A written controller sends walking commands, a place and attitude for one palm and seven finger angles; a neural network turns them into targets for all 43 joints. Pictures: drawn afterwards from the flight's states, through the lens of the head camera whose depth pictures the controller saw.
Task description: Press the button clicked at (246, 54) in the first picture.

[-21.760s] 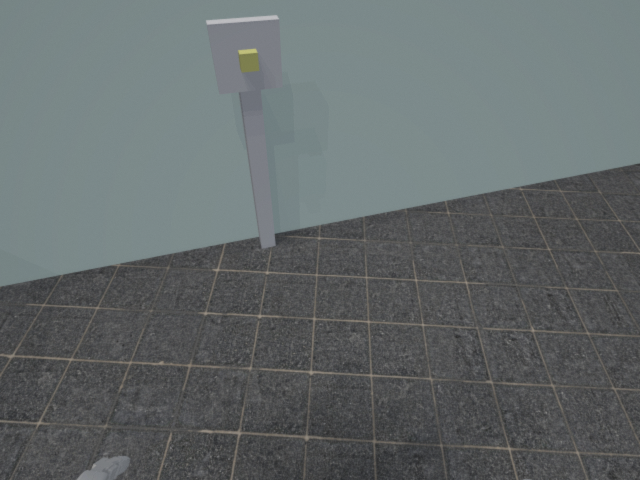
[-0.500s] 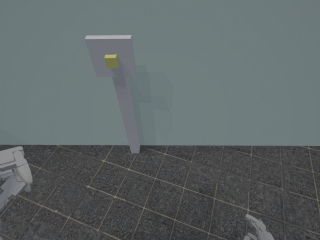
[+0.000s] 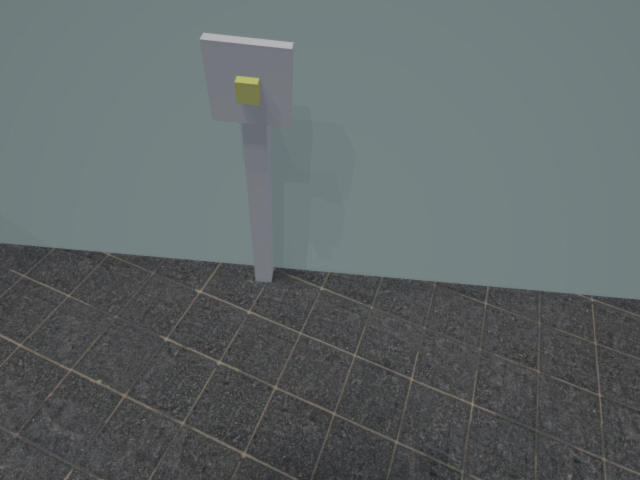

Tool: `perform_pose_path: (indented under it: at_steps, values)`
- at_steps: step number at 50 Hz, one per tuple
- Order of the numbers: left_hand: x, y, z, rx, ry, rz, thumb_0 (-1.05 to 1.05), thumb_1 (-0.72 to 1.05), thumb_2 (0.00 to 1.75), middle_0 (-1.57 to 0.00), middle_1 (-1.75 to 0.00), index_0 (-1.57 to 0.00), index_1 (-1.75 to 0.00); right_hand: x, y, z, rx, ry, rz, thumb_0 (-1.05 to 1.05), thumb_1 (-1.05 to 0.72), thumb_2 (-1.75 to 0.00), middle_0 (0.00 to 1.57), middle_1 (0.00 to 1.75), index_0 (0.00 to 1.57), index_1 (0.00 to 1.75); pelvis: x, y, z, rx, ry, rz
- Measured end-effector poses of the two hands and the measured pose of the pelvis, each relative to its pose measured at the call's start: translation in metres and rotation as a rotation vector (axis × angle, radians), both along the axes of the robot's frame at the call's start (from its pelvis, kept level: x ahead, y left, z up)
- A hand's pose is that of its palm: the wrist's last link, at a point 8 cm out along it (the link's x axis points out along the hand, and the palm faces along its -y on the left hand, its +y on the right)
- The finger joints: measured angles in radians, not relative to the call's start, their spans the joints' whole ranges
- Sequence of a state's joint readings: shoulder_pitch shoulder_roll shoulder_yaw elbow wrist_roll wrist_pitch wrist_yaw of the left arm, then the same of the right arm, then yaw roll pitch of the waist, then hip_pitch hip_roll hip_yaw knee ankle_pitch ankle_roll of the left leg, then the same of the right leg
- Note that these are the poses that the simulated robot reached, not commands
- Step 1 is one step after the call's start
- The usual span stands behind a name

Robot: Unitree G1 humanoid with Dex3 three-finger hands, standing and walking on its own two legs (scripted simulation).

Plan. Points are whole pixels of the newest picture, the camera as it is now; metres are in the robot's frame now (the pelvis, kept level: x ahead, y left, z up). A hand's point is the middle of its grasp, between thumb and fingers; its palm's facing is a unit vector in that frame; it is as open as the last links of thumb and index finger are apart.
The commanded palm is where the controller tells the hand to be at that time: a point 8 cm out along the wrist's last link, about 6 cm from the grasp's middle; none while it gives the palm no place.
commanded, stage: let the arm hang, fingers relaxed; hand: left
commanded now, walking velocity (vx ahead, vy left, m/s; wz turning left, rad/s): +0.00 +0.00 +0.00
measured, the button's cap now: (248, 89) +0.82 +0.20 +0.03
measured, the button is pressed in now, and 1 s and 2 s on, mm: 0 0 0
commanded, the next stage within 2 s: stand and wait in 0.72 s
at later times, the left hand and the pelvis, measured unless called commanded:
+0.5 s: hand out of the picture -0.02 +0.19 -0.17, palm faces +0.00 -0.98 -0.19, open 7.2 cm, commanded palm none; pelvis -0.01 +0.02 +0.01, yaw -2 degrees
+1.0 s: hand out of the picture -0.01 +0.17 -0.17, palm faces +0.00 -0.98 -0.19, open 7.4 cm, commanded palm none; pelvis +0.01 +0.01 +0.01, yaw -2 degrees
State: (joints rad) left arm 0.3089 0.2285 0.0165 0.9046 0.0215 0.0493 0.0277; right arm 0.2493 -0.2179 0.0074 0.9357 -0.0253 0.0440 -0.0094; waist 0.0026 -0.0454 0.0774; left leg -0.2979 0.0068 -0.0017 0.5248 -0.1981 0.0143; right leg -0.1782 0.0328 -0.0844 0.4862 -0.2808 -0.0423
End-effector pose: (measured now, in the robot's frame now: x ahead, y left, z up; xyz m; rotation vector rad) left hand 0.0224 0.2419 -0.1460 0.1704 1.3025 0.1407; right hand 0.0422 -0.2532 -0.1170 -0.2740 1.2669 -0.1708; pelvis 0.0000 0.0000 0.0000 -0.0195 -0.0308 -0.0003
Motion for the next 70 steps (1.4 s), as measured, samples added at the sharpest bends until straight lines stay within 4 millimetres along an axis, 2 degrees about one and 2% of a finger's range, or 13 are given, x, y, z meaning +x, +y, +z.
perform_pose_path:
  at_steps: [3,6,9,12,15,19,28,39,45,50,58,70]
  values:
    - [-0.043,0.007,0.002,0.004,0.119,0.028,0.01,0.90,0.90,-0.76,-0.97,-0.78,-0.95,-0.030,0.013,-0.008,0.027,0.086,-0.025,0.01,-0.91,-0.90,0.19,0.30,0.20,0.30,-0.005,0.005,0.003,-0.005,0.000,0.000]
    - [-0.075,0.014,0.010,0.019,0.201,0.048,0.01,0.90,0.90,-0.66,-0.85,-0.67,-0.84,-0.051,0.027,-0.016,0.065,0.134,-0.051,0.01,-0.91,-0.90,0.19,0.30,0.20,0.30,-0.008,0.010,0.004,-0.005,-0.001,-0.005]
    - [-0.093,0.019,0.016,0.037,0.247,0.058,0.01,0.90,0.90,-0.56,-0.73,-0.57,-0.72,-0.064,0.041,-0.023,0.104,0.154,-0.075,0.01,-0.91,-0.90,0.20,0.30,0.20,0.30,-0.010,0.014,0.005,-0.002,-0.003,-0.012]
    - [-0.098,0.021,0.019,0.049,0.258,0.059,0.01,0.90,0.90,-0.45,-0.60,-0.46,-0.60,-0.072,0.053,-0.028,0.134,0.158,-0.096,0.01,-0.91,-0.90,0.20,0.30,0.20,0.30,-0.011,0.017,0.005,0.001,-0.004,-0.019]
    - [-0.092,0.020,0.018,0.049,0.242,0.052,0.01,0.90,0.90,-0.36,-0.49,-0.37,-0.49,-0.077,0.062,-0.031,0.154,0.155,-0.114,0.01,-0.91,-0.90,0.20,0.30,0.20,0.30,-0.012,0.019,0.005,0.003,-0.006,-0.025]
    - [-0.074,0.012,0.012,0.029,0.192,0.037,0.00,0.90,0.90,-0.27,-0.39,-0.28,-0.39,-0.082,0.069,-0.032,0.166,0.151,-0.133,0.01,-0.91,-0.90,0.20,0.30,0.20,0.30,-0.011,0.020,0.005,0.007,-0.007,-0.031]
    - [-0.031,-0.015,0.004,-0.036,0.086,0.001,0.00,0.91,0.90,-0.20,-0.31,-0.21,-0.31,-0.089,0.073,-0.029,0.161,0.153,-0.160,0.01,-0.91,-0.90,0.20,0.30,0.20,0.30,-0.010,0.020,0.005,0.013,-0.001,-0.035]
    - [-0.040,-0.016,0.006,-0.027,0.138,0.017,0.00,0.91,0.90,-0.20,-0.30,-0.20,-0.30,-0.089,0.067,-0.027,0.157,0.186,-0.168,0.01,-0.91,-0.90,0.19,0.30,0.20,0.30,-0.004,0.014,0.006,0.014,0.007,-0.033]
    - [-0.044,-0.017,0.008,-0.019,0.169,0.025,0.00,0.91,0.90,-0.19,-0.30,-0.20,-0.30,-0.081,0.063,-0.027,0.155,0.188,-0.165,0.01,-0.91,-0.90,0.19,0.30,0.20,0.30,0.002,0.011,0.007,0.016,0.006,-0.035]
    - [-0.039,-0.018,0.009,-0.014,0.171,0.025,0.00,0.91,0.90,-0.19,-0.30,-0.20,-0.30,-0.069,0.057,-0.028,0.151,0.172,-0.158,0.01,-0.91,-0.90,0.19,0.30,0.20,0.30,0.007,0.009,0.007,0.018,0.004,-0.037]
    - [-0.020,-0.022,0.010,-0.006,0.140,0.015,0.00,0.90,0.90,-0.19,-0.30,-0.20,-0.30,-0.048,0.048,-0.028,0.147,0.142,-0.143,0.01,-0.91,-0.90,0.19,0.30,0.20,0.30,0.015,0.003,0.008,0.022,0.003,-0.039]
    - [0.012,-0.027,0.012,0.002,0.093,-0.004,0.00,0.90,0.90,-0.19,-0.30,-0.20,-0.30,-0.028,0.028,-0.026,0.124,0.127,-0.137,0.01,-0.91,-0.90,0.19,0.30,0.20,0.30,0.027,-0.007,0.009,0.025,0.002,-0.040]
